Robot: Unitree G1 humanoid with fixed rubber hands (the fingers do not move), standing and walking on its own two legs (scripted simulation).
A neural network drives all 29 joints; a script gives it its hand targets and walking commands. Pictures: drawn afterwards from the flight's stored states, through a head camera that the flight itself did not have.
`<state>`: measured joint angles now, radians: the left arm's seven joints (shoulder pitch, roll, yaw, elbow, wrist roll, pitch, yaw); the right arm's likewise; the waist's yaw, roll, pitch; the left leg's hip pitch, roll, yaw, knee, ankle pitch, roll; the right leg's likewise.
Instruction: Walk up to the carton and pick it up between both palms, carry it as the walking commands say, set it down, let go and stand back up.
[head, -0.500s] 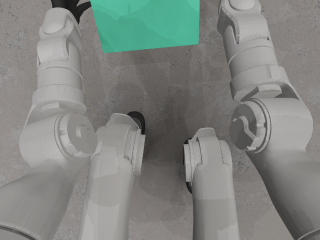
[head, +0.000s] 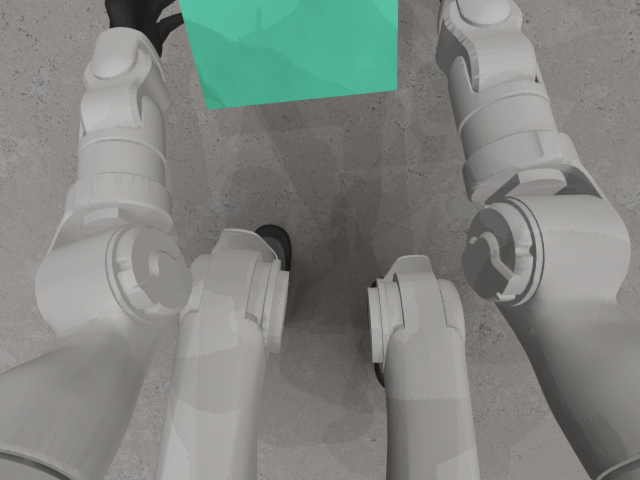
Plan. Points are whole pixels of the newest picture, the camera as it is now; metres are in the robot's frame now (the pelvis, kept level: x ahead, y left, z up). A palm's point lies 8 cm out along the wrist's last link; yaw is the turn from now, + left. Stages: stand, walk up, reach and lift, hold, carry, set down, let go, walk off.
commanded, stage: set down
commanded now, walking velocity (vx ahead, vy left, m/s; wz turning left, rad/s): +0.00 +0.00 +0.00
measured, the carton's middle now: (296, 10) +0.55 +0.11 -0.27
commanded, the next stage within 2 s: let go in 2.00 s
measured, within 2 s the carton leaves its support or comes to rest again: rests again in 0.56 s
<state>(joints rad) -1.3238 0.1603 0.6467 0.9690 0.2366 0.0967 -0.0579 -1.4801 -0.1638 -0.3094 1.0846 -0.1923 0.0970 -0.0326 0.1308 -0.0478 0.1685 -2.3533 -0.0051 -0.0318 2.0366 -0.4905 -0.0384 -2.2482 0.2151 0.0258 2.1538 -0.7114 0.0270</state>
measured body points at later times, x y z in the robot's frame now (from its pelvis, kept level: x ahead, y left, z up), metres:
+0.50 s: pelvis -0.02 +0.02 -0.02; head +0.36 +0.02 +0.22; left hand +0.46 +0.28 -0.22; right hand +0.54 -0.06 -0.22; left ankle +0.12 +0.13 -0.36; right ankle +0.06 -0.09 -0.36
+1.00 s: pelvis -0.03 +0.02 +0.02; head +0.34 +0.07 +0.25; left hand +0.47 +0.31 -0.16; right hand +0.57 -0.04 -0.14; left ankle +0.12 +0.13 -0.36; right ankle +0.06 -0.09 -0.36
